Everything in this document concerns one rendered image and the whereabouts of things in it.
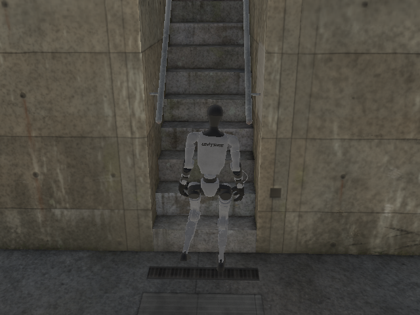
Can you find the stairs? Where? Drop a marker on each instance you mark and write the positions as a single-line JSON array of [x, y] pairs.
[[206, 66]]

